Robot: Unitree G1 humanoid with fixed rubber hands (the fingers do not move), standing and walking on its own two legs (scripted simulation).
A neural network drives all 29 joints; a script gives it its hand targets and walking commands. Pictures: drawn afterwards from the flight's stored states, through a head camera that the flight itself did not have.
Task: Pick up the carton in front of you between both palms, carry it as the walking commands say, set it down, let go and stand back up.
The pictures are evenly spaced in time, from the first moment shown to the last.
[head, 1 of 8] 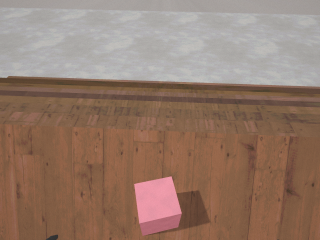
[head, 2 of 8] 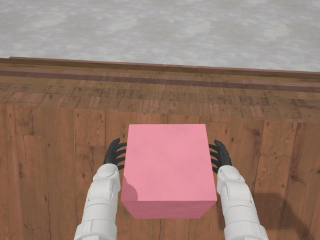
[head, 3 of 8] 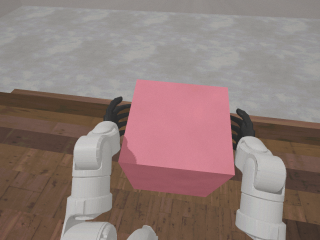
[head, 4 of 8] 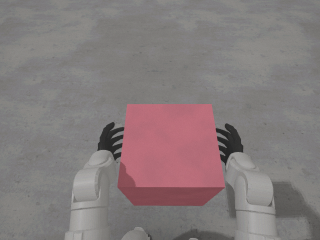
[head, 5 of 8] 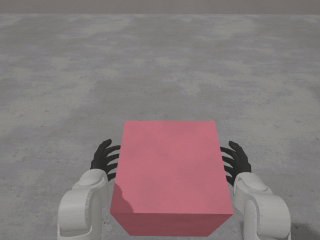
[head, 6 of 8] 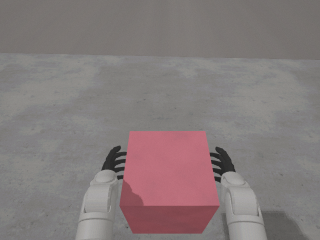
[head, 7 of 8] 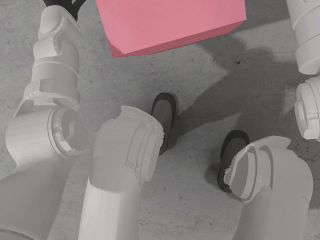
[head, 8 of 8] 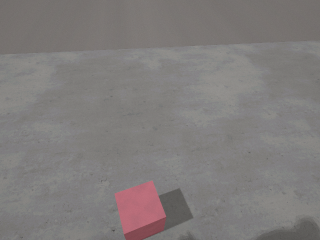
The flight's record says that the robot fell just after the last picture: no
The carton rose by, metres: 0.68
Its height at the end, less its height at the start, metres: -1.74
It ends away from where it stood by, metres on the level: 6.80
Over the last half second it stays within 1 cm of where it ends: yes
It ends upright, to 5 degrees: yes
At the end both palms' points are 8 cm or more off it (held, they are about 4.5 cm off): yes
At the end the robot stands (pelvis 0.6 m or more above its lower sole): yes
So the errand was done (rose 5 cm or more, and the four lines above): yes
